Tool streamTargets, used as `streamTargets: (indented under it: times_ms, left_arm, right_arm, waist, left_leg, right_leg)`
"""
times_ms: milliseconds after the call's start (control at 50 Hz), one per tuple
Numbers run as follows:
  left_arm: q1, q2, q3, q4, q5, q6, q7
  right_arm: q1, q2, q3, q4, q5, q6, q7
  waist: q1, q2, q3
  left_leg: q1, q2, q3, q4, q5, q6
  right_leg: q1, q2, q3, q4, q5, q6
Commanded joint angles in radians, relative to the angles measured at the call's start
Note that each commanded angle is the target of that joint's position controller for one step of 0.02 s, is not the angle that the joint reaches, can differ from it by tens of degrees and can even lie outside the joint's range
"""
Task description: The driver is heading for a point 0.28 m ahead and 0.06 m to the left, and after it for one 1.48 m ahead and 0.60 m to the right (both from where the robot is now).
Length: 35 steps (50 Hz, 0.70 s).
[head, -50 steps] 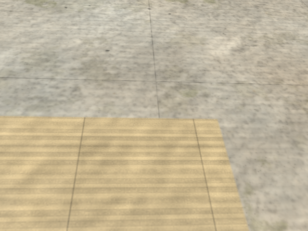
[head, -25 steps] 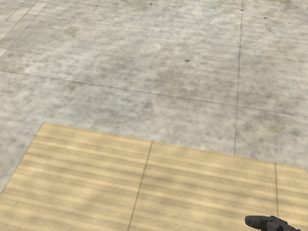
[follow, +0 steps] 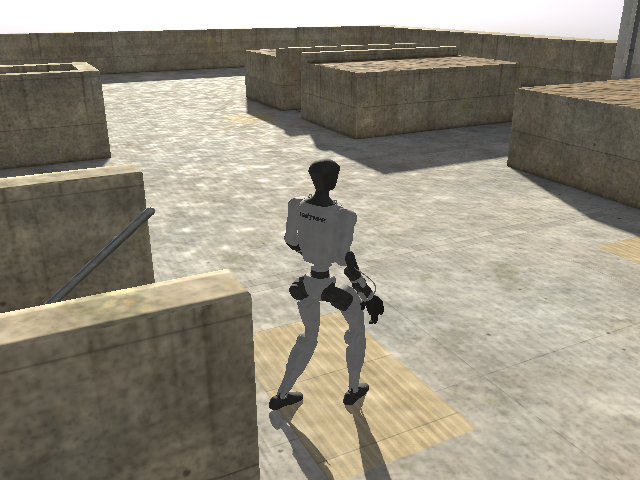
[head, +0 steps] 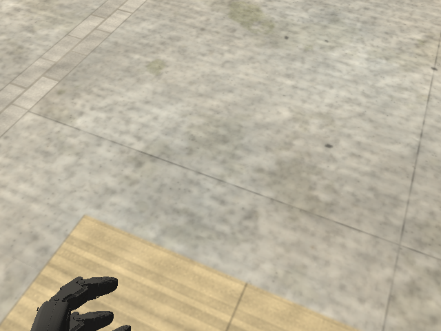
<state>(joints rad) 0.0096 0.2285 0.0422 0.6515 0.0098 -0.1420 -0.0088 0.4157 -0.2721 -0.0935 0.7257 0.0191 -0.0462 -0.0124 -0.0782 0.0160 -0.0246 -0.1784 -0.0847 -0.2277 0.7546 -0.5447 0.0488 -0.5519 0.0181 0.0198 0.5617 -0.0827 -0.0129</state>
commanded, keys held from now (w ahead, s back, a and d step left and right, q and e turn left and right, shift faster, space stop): w+q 0.10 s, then e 0.90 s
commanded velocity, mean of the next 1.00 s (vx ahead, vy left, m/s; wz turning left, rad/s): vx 0.17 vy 0.00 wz -0.20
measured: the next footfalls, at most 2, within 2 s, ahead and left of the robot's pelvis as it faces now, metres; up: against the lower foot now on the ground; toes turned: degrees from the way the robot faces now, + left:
left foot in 0.38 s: +0.28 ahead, +0.14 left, +0.00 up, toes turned +0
right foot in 0.78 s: +0.21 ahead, -0.13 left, +0.00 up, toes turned -14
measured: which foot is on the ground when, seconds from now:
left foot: up 0.00-0.36, down 0.38-0.78, up 0.80-1.00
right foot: down 0.00-0.40, up 0.42-0.76, down 0.78-1.00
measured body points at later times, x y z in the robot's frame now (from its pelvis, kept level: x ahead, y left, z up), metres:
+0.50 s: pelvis +0.17 +0.02 +0.02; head +0.20 +0.04 +0.47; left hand +0.25 +0.29 -0.11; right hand +0.38 -0.21 -0.05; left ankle +0.24 +0.14 -0.71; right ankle +0.12 -0.12 -0.65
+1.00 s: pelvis +0.17 -0.04 +0.03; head +0.19 -0.08 +0.47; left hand +0.39 +0.18 -0.05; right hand +0.24 -0.35 -0.09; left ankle +0.22 +0.12 -0.62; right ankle +0.17 -0.12 -0.71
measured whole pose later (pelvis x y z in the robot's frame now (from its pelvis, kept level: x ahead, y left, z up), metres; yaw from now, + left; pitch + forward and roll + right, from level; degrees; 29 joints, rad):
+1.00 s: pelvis +0.17 -0.04 +0.03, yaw -18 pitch +4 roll +3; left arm 0.21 0.26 0.06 0.62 0.00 0.02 0.02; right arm 0.12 -0.29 -0.10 0.71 -0.01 0.03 -0.07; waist 0.01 0.03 0.00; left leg -0.63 -0.01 -0.04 1.15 -0.34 -0.06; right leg -0.37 0.04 0.08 0.51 -0.20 -0.06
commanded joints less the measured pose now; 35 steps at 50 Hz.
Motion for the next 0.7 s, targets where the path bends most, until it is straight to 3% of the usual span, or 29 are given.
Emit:
streamTargets:
  times_ms: [20,40,60,80,100,140,180,220,300,360,380,400,420,440,460,500,540,640,700]
  left_arm:
    - [0.346,0.204,0.08,-0.015,0.003,0.001,0.003]
    - [0.305,0.136,0.062,-0.027,-0.002,0.014,0.017]
    - [0.263,0.117,0.051,-0.026,0.003,0.027,0.022]
    - [0.235,0.106,0.046,-0.01,0.01,0.032,0.021]
    - [0.216,0.095,0.041,0.002,0.018,0.03,0.019]
    - [0.211,0.081,0.035,0.044,0.014,0.019,0.008]
    - [0.213,0.105,0.039,0.08,0.01,0.012,0.004]
    - [0.185,0.14,0.047,0.091,-0.005,0.026,0.01]
    - [0.247,0.18,0.058,0.122,-0.039,0.061,0.015]
    - [0.244,0.172,0.057,0.119,-0.05,0.076,0.019]
    - [0.26,0.134,0.049,0.117,-0.043,0.073,0.02]
    - [0.271,0.065,0.029,0.088,-0.014,0.064,0.018]
    - [0.356,0.04,0.012,0.081,-0.009,0.063,0.018]
    - [0.365,0.122,0.036,0.094,-0.022,0.077,0.019]
    - [0.326,0.15,0.048,0.086,-0.028,0.098,0.024]
    - [0.305,0.147,0.061,0.085,-0.021,0.147,0.041]
    - [0.308,0.117,0.062,0.069,-0.02,0.176,0.049]
    - [0.215,0.071,0.04,0.002,-0.016,0.182,0.03]
    - [0.196,0.103,0.047,-0.03,-0.018,0.185,0.009]
  right_arm:
    - [0.117,-0.065,0.014,-0.098,0.021,-0.026,0.001]
    - [-0.009,-0.111,0.002,-0.117,0.012,-0.017,-0.003]
    - [-0.092,-0.111,0.0,-0.138,-0.005,-0.011,-0.005]
    - [-0.147,-0.098,-0.002,-0.159,-0.016,-0.007,-0.003]
    - [-0.142,-0.079,-0.004,-0.163,-0.01,0.0,0.002]
    - [-0.12,-0.023,0.009,-0.151,-0.005,0.006,-0.001]
    - [-0.134,0.007,0.022,-0.148,-0.02,0.002,-0.006]
    - [-0.172,0.028,0.037,-0.141,-0.032,-0.009,0.0]
    - [-0.283,-0.002,0.033,-0.155,-0.02,-0.017,0.015]
    - [-0.261,-0.035,0.012,-0.151,-0.031,-0.024,0.01]
    - [-0.234,-0.071,-0.001,-0.154,-0.041,-0.025,0.0]
    - [-0.162,-0.149,-0.019,-0.168,-0.067,-0.02,-0.017]
    - [-0.13,-0.165,-0.021,-0.166,-0.06,-0.007,-0.017]
    - [-0.111,-0.123,-0.014,-0.16,-0.047,0.0,-0.013]
    - [-0.15,-0.094,-0.007,-0.16,-0.036,0.002,-0.013]
    - [-0.262,-0.061,0.003,-0.164,-0.027,0.012,-0.016]
    - [-0.324,-0.069,-0.001,-0.156,-0.045,0.015,-0.018]
    - [-0.333,-0.093,-0.011,-0.118,-0.035,0.019,-0.037]
    - [-0.312,-0.13,-0.024,-0.096,-0.02,0.029,-0.037]
  waist:
    - [0.146,-0.335,-0.405]
    - [0.178,-0.211,-0.263]
    - [0.163,-0.096,-0.175]
    - [0.141,-0.07,-0.097]
    - [0.107,-0.091,-0.058]
    - [0.07,-0.12,-0.011]
    - [0.045,-0.1,-0.019]
    - [0.045,-0.103,-0.059]
    - [0.091,-0.138,-0.097]
    - [0.062,-0.136,-0.102]
    - [0.059,-0.109,-0.122]
    - [0.051,0.051,-0.21]
    - [0.058,0.277,-0.284]
    - [0.038,0.226,-0.309]
    - [0.048,0.17,-0.247]
    - [0.09,0.126,-0.155]
    - [0.122,0.134,-0.107]
    - [0.099,0.138,-0.11]
    - [0.086,0.164,-0.123]
  left_leg:
    - [-0.654,0.049,0.017,0.678,-0.006,-0.026]
    - [-0.703,0.08,0.054,0.73,0.102,-0.041]
    - [-0.662,0.12,0.088,0.709,0.19,-0.042]
    - [-0.628,0.145,0.097,0.663,0.223,-0.035]
    - [-0.576,0.168,0.096,0.628,0.232,-0.03]
    - [-0.504,0.15,0.114,0.533,0.195,-0.035]
    - [-0.483,0.143,0.138,0.357,0.209,-0.046]
    - [-0.394,0.143,0.179,0.161,0.306,-0.053]
    - [-0.278,0.089,0.2,-0.077,0.45,-0.065]
    - [-0.112,0.057,0.216,-0.308,0.589,-0.024]
    - [0.001,0.12,0.169,-0.33,0.719,0.007]
    - [0.217,0.338,0.002,-0.259,1.125,0.088]
    - [0.329,0.551,-0.182,-0.265,1.289,0.246]
    - [0.28,0.537,-0.195,-0.301,1.126,0.278]
    - [0.229,0.482,-0.139,-0.329,0.943,0.248]
    - [0.047,0.42,-0.034,-0.404,0.699,0.192]
    - [-0.105,0.378,0.068,-0.451,0.645,0.177]
    - [-0.101,0.384,0.184,-0.445,0.622,0.169]
    - [-0.075,0.416,0.19,-0.421,0.573,0.155]
  right_leg:
    - [0.925,-0.477,0.821,-0.206,-0.313,-0.29]
    - [0.801,-0.432,0.648,-0.216,-0.326,-0.24]
    - [0.636,-0.389,0.495,-0.223,-0.215,-0.209]
    - [0.5,-0.344,0.395,-0.244,-0.112,-0.196]
    - [0.408,-0.308,0.31,-0.272,-0.054,-0.182]
    - [0.301,-0.26,0.205,-0.303,0.202,-0.194]
    - [0.302,-0.256,0.139,-0.295,0.491,-0.211]
    - [0.289,-0.229,0.072,-0.279,0.575,-0.208]
    - [0.334,-0.217,0.081,-0.229,0.452,-0.185]
    - [0.311,-0.18,0.119,-0.12,0.266,-0.124]
    - [0.254,-0.126,0.103,-0.038,0.167,-0.077]
    - [0.076,-0.032,0.036,0.19,-0.151,-0.01]
    - [-0.112,0.014,0.015,0.428,-0.613,0.034]
    - [-0.141,-0.018,0.062,0.584,-0.631,0.052]
    - [-0.194,-0.041,0.053,0.658,-0.569,0.061]
    - [-0.158,-0.077,0.057,0.675,-0.445,0.085]
    - [-0.064,-0.065,0.022,0.674,-0.354,0.097]
    - [0.031,-0.086,-0.013,0.406,-0.269,0.071]
    - [0.112,-0.073,-0.049,0.272,-0.264,0.04]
